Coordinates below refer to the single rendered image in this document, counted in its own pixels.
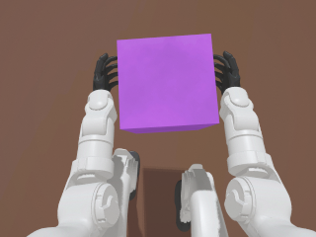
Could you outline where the robot left upper arm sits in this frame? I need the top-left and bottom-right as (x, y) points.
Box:
(27, 182), (120, 237)

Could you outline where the left robot foot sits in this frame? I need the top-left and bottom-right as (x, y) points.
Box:
(129, 151), (140, 200)

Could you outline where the robot right upper arm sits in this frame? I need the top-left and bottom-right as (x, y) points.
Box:
(224, 176), (316, 237)

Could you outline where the robot left forearm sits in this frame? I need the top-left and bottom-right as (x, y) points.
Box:
(57, 89), (118, 221)

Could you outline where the robot right forearm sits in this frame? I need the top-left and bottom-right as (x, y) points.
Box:
(219, 87), (292, 211)

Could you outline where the robot left hand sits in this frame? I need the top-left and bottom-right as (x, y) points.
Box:
(93, 53), (119, 92)

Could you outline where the robot foot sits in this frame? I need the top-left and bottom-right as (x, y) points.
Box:
(129, 151), (140, 200)
(174, 180), (192, 232)

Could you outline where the carton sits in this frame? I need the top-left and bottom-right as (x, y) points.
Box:
(117, 34), (219, 134)

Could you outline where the robot right hand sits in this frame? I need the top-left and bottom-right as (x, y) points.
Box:
(213, 50), (241, 96)

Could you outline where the right robot foot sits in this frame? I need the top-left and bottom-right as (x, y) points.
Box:
(174, 180), (192, 232)

